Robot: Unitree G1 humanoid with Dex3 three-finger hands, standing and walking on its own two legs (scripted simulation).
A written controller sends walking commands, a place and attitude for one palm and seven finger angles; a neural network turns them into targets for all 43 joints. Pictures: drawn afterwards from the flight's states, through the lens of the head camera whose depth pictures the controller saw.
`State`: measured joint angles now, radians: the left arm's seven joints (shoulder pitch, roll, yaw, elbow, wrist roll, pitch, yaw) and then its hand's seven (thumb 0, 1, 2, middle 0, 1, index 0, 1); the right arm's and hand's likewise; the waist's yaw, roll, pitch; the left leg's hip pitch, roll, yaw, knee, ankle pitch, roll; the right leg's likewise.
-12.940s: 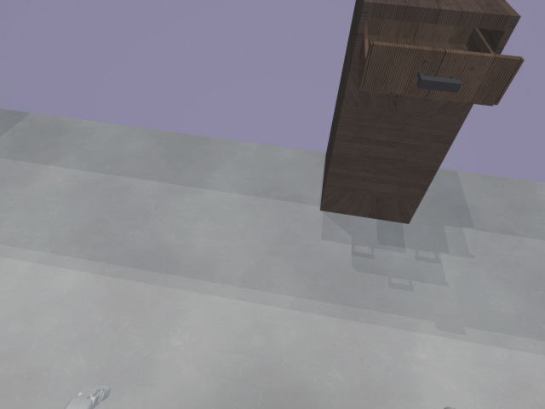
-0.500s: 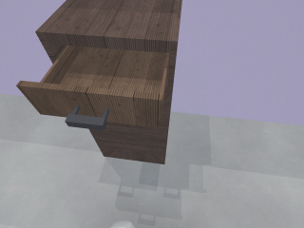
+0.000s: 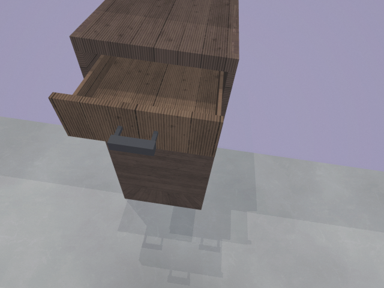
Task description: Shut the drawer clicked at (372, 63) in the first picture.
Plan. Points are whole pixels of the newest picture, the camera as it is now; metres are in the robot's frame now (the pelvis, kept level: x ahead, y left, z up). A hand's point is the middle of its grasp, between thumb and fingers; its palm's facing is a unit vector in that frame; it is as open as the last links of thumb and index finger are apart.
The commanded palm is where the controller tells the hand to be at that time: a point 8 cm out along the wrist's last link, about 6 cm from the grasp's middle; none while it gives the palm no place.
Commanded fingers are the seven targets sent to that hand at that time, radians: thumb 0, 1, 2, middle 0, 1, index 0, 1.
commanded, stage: come to a stop and stand still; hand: left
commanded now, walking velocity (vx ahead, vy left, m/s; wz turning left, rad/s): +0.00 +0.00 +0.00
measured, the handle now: (134, 138) +0.41 +0.18 +0.05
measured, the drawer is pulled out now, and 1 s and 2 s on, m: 0.19 0.19 0.19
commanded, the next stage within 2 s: look again from close up in 0.50 s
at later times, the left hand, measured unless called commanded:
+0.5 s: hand out of the picture -0.02 +0.15 -0.18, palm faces +0.00 -0.99 -0.16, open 7.3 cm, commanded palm none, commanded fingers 0.00 0.90 0.90 -0.20 -0.30 -0.20 -0.30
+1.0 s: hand out of the picture +0.00 +0.17 -0.18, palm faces +0.01 -0.98 -0.22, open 7.4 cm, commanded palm none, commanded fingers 0.00 0.90 0.90 -0.20 -0.30 -0.20 -0.30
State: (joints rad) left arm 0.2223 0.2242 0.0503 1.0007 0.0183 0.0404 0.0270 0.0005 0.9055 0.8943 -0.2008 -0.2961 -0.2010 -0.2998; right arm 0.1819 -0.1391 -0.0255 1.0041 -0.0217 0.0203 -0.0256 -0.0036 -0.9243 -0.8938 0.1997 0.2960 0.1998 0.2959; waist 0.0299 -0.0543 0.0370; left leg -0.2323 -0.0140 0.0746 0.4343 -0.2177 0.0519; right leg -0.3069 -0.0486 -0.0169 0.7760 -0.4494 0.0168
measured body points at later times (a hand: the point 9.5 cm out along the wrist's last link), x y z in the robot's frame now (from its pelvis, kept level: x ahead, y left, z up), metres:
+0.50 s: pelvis -0.02 -0.01 +0.00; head -0.01 +0.00 +0.45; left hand -0.02 +0.20 -0.17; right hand -0.05 -0.24 -0.15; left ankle +0.01 +0.09 -0.74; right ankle -0.06 -0.13 -0.74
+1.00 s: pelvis -0.01 +0.00 -0.01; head -0.01 -0.01 +0.44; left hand +0.00 +0.22 -0.16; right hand +0.01 -0.23 -0.17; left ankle +0.01 +0.09 -0.74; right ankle -0.06 -0.13 -0.74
